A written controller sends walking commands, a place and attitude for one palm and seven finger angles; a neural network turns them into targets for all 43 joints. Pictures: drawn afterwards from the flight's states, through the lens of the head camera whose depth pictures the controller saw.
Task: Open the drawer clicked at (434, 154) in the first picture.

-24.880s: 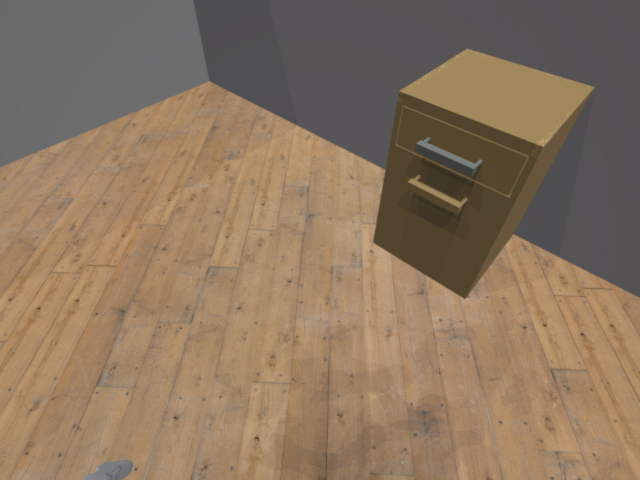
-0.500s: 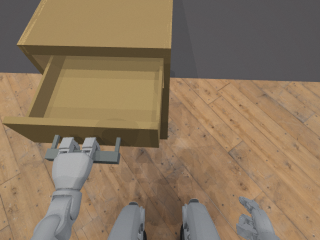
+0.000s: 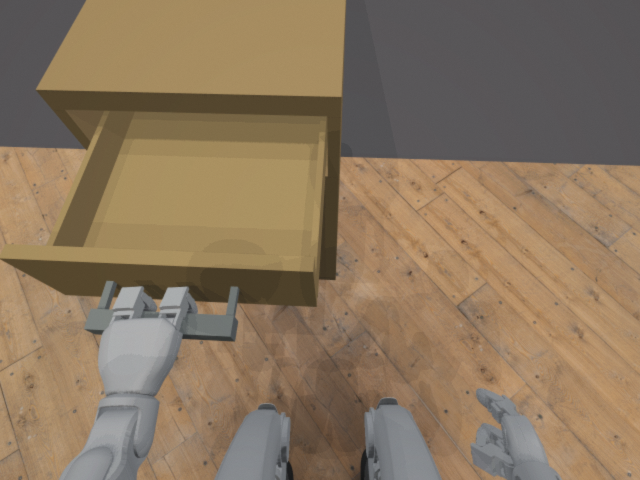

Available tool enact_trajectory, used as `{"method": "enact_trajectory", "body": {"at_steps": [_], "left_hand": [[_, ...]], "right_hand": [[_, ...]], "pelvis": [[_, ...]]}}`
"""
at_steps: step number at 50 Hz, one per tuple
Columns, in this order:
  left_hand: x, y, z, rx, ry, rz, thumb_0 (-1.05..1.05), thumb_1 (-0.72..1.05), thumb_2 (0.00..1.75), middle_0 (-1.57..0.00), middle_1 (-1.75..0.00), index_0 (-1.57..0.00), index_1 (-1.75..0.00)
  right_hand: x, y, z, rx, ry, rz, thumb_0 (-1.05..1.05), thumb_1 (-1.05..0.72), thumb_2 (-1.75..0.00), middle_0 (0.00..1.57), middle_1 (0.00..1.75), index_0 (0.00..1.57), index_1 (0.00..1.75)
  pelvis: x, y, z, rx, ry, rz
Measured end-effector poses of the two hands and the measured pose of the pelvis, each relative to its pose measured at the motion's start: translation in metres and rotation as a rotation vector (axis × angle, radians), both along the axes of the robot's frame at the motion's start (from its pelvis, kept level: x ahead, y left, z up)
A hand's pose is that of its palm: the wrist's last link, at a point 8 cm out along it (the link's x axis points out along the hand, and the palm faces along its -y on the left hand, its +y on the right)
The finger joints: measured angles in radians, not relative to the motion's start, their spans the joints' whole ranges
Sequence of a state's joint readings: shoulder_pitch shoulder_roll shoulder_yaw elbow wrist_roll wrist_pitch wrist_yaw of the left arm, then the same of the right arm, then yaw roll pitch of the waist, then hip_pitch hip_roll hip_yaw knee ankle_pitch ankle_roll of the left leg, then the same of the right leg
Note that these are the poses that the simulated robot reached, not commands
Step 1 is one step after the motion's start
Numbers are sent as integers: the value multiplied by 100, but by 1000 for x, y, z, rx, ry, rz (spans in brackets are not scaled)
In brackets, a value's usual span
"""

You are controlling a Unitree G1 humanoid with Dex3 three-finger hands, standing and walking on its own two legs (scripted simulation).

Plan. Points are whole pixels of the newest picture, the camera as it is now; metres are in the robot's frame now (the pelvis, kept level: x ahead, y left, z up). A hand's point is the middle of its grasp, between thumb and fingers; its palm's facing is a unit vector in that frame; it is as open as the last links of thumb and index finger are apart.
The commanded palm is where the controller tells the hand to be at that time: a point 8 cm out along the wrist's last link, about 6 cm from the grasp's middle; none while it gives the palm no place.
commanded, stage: pull the drawer open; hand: left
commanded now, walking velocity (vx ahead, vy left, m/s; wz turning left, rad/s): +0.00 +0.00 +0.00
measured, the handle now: (167, 308) +0.33 +0.22 -0.05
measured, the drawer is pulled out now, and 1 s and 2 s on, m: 0.25 0.30 0.30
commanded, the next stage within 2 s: open the thumb to release the handle in 1.16 s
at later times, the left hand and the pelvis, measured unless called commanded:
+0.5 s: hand (156, 377) +0.25 +0.22 -0.07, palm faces -0.06 -0.05 -1.00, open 6.0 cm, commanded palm +0.21 +0.23 -0.02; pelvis +0.00 +0.00 +0.00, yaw +0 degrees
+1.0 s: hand (152, 396) +0.22 +0.22 -0.07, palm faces -0.07 -0.06 -1.00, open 6.0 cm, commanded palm +0.19 +0.23 -0.02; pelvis -0.01 -0.01 -0.01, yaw +0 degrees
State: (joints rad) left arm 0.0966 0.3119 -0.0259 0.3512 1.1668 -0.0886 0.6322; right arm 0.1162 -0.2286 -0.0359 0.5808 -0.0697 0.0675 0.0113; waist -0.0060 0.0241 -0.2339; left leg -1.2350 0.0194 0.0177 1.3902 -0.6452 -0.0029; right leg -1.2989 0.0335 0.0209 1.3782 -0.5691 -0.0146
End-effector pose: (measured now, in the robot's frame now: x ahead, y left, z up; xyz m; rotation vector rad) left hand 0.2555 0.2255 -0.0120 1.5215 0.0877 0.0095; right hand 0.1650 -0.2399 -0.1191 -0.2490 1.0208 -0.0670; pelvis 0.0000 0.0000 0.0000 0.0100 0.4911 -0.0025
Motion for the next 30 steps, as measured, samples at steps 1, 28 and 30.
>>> {"method": "enact_trajectory", "body": {"at_steps": [1,28,30], "left_hand": [[-1,0,0,0,0,0,3,66,76,-26,-135,-38,-135],[-31,0,1,-4,11,8,4,66,75,-26,-135,-39,-135],[-34,0,1,-4,12,9,4,66,74,-26,-135,-40,-135]], "right_hand": [[0,0,0,0,0,1,1,-90,-90,21,30,20,30],[12,3,-2,6,-45,28,1,-90,-90,20,30,20,30],[13,4,-2,9,-50,29,1,-90,-90,20,30,20,30]], "pelvis": [[0,0,0,0,0,0],[-3,-2,-5,4,-5,2],[-4,-3,-5,5,-7,1]]}}
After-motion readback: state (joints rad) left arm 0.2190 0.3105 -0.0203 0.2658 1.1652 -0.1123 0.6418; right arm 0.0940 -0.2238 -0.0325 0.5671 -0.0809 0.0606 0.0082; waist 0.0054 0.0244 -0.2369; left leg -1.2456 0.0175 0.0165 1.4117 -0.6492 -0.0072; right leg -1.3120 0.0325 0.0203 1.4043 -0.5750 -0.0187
